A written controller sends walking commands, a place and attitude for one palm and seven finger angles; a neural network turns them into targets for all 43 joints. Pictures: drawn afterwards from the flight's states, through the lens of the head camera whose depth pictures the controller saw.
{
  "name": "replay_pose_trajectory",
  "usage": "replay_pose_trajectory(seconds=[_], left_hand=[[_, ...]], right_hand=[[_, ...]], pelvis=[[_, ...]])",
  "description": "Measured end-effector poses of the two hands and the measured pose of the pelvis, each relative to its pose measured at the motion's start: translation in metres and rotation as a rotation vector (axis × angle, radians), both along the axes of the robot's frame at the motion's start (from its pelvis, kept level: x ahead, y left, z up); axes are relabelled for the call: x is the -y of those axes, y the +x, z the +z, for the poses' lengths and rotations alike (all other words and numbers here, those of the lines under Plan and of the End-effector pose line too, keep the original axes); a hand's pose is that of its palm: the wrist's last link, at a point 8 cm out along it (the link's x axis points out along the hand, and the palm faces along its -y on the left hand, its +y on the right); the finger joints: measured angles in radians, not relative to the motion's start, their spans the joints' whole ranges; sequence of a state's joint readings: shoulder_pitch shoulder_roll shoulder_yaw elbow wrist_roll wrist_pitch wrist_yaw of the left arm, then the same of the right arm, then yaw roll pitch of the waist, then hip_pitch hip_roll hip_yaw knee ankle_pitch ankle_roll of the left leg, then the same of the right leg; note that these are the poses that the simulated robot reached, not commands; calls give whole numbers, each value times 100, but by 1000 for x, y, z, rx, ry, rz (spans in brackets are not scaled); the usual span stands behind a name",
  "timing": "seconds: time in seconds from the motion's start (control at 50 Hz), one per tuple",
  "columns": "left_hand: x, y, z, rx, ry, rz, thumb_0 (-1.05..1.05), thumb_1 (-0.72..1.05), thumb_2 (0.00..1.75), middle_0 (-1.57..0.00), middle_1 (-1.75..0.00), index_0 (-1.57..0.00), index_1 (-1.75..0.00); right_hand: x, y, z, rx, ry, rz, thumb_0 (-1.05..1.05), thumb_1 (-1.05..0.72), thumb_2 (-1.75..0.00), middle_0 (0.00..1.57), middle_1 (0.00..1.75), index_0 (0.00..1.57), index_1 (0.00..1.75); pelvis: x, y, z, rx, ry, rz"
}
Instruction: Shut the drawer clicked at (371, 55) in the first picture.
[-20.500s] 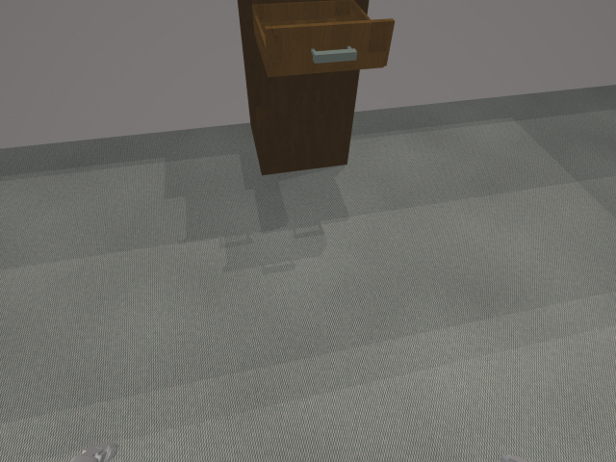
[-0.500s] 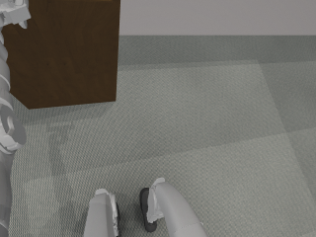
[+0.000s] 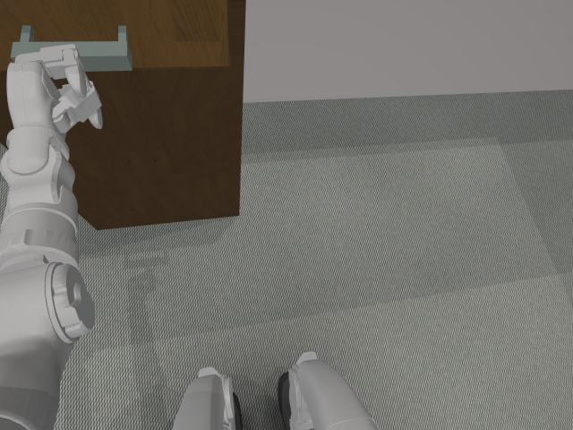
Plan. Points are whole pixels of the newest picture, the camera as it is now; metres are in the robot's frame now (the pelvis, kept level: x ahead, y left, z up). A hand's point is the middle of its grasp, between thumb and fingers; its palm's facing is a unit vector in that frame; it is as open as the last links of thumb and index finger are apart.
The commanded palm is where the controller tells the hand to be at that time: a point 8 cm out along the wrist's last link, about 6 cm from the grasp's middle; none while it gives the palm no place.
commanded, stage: draw the hand back to the body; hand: left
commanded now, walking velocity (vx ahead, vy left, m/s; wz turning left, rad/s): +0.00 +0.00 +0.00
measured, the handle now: (76, 44) +0.62 +0.22 +0.05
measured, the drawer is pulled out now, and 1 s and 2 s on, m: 0.00 0.00 0.00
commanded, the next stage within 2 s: step back with the hand held close in 1.34 s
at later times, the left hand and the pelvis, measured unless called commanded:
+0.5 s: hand (26, 182) +0.38 +0.20 +0.14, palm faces +0.07 -0.99 -0.09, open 3.3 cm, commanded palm +0.33 +0.25 +0.15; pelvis +0.03 +0.00 +0.06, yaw +2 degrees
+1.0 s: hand out of the picture +0.24 +0.22 +0.22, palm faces +0.37 -0.87 -0.32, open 3.3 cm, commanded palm +0.18 +0.27 +0.24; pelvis +0.02 -0.02 +0.09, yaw +3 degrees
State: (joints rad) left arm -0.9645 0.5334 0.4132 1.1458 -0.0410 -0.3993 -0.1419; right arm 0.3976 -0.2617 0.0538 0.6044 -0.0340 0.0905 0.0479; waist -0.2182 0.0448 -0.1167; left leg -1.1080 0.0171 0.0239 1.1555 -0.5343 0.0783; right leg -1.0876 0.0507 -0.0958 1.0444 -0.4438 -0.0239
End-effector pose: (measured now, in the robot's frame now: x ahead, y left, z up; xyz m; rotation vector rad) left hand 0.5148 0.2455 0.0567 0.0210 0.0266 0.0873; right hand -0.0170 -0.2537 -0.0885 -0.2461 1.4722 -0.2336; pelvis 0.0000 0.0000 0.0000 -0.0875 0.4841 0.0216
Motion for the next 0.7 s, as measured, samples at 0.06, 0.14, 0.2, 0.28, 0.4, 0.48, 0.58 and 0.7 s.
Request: replay_pose_trajectory(seconds=[0.06,0.14,0.2,0.28,0.4,0.48,0.58,0.7], left_hand=[[-1,-7,4,11,14,-15,2,89,90,-139,-160,-140,-160],[1,-33,15,15,24,-38,2,90,90,-139,-160,-140,-160],[0,-57,24,-6,17,-31,2,90,90,-139,-160,-140,-160],[-4,-86,42,15,22,-9,2,90,90,-139,-160,-140,-160],[-9,-127,69,51,36,-14,2,90,90,-140,-160,-140,-160],[-8,-157,85,58,36,-25,2,90,90,-140,-160,-140,-160],[-8,-195,105,0,183,61,2,89,90,-140,-160,-140,-160],[-15,-234,125,-24,236,181,2,89,90,-140,-160,-140,-160]], right_hand=[[1,15,3,17,5,-7,0,-91,-90,21,30,20,30],[-2,41,13,75,32,-18,0,-91,-90,21,30,20,30],[-5,66,21,145,52,-5,0,-91,-90,21,30,20,30],[-6,102,31,258,61,33,0,-91,-90,21,30,20,30],[-8,154,44,431,69,95,0,-91,-90,21,30,20,30],[-11,180,55,540,80,134,0,-91,-90,20,30,20,30],[-19,206,73,631,88,161,0,-91,-90,20,30,20,30],[-31,226,95,715,105,205,0,-91,-90,20,30,20,30]], pelvis=[[-1,7,6,9,2,-3],[-3,19,22,46,10,-11],[-3,28,33,85,17,-11],[-2,34,43,138,25,1],[0,36,52,212,37,18],[1,32,57,260,47,27],[4,27,69,342,65,26],[8,22,81,429,80,32]])
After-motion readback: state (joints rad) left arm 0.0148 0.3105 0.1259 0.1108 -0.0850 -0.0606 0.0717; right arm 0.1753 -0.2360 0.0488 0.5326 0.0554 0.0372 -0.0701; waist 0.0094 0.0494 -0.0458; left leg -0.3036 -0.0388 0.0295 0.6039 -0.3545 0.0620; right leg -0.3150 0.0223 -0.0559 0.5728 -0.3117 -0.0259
